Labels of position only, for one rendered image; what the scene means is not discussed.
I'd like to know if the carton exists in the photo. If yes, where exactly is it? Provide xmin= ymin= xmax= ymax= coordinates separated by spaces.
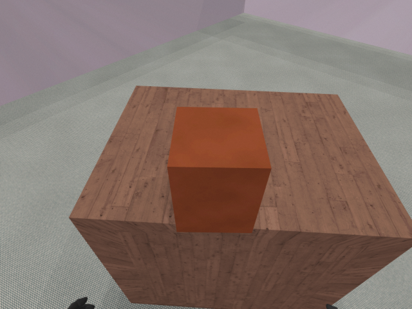
xmin=167 ymin=107 xmax=271 ymax=233

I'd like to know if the pedestal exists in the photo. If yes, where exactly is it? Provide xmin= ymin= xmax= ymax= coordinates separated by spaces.
xmin=69 ymin=86 xmax=412 ymax=309

